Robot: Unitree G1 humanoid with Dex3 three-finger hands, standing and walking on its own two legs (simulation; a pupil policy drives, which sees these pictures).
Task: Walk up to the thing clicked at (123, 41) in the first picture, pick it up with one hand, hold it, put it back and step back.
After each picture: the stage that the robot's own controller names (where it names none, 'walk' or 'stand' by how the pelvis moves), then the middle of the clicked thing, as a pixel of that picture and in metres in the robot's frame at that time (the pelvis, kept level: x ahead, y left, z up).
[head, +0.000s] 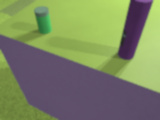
stand; (132, 30) +0.53 -0.16 +0.14
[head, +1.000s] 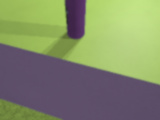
sink last; (75, 4) +0.55 +0.06 +0.17
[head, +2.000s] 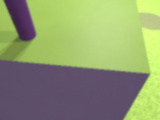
stand; (17, 7) +0.56 +0.25 +0.18
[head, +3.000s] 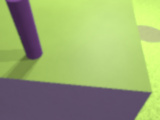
stand; (26, 29) +0.53 +0.23 +0.14
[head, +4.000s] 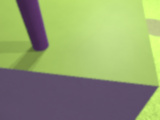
stand; (33, 21) +0.55 +0.21 +0.14
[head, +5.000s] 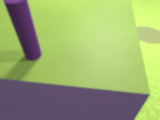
stand; (25, 31) +0.53 +0.23 +0.13
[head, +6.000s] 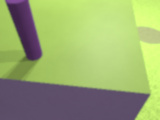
stand; (26, 31) +0.53 +0.23 +0.13
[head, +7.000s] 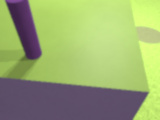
stand; (26, 30) +0.54 +0.23 +0.13
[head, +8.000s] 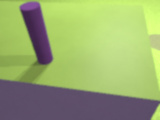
rise first; (38, 36) +0.52 +0.22 +0.14
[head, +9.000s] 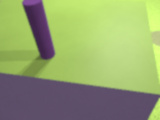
go down; (41, 31) +0.55 +0.22 +0.14
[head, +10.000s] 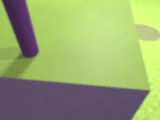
go down; (22, 27) +0.54 +0.21 +0.15
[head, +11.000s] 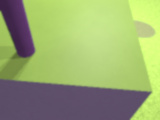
go down; (17, 25) +0.52 +0.21 +0.15
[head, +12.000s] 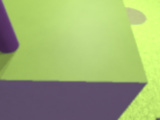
close in; out of the picture +0.51 +0.24 +0.18
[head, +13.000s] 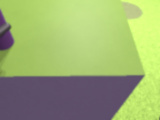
lift; out of the picture +0.52 +0.24 +0.18
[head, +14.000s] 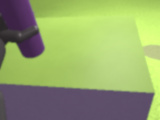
lift; (16, 11) +0.34 +0.16 +0.37
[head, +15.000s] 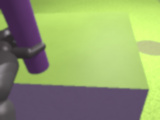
hold; (25, 31) +0.36 +0.16 +0.30
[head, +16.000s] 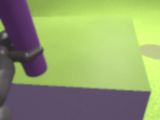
hold; (22, 34) +0.34 +0.17 +0.30
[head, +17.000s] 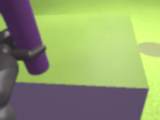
hold; (25, 32) +0.35 +0.16 +0.30
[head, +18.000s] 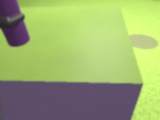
crouch; (3, 2) +0.44 +0.21 +0.34
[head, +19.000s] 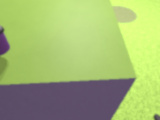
lower; out of the picture +0.51 +0.24 +0.20
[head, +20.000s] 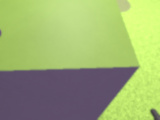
lower; out of the picture +0.54 +0.24 +0.19
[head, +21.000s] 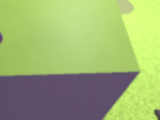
lower; out of the picture +0.52 +0.25 +0.19
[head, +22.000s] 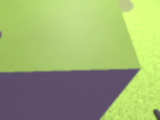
lower; out of the picture +0.53 +0.25 +0.19
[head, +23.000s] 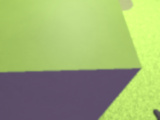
lower; out of the picture +0.54 +0.25 +0.19
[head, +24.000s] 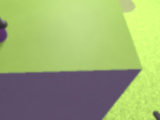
open; out of the picture +0.53 +0.23 +0.19
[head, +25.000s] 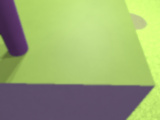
sink last; (7, 20) +0.50 +0.22 +0.18
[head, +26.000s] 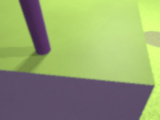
stand; (36, 26) +0.56 +0.24 +0.16
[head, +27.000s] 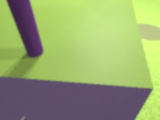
stand; (27, 27) +0.53 +0.23 +0.15
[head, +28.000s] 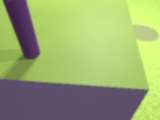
stand; (24, 29) +0.53 +0.24 +0.14
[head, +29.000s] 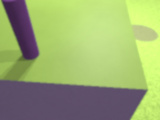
stand; (23, 29) +0.53 +0.24 +0.14
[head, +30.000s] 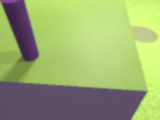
stand; (23, 31) +0.52 +0.24 +0.14
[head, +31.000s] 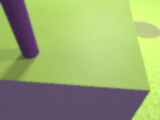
stand; (22, 28) +0.52 +0.24 +0.14
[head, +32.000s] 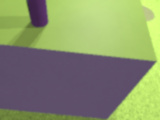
walk; out of the picture +0.61 +0.19 +0.15
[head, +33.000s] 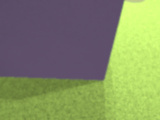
walk; out of the picture +0.95 +0.28 +0.17
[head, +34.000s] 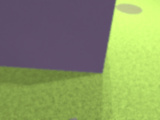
walk; out of the picture +1.23 +0.23 +0.15
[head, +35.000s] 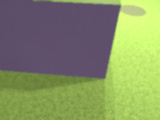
stand; out of the picture +1.16 +0.23 +0.13
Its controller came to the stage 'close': yes
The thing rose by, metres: 0.21
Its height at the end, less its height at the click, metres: +0.00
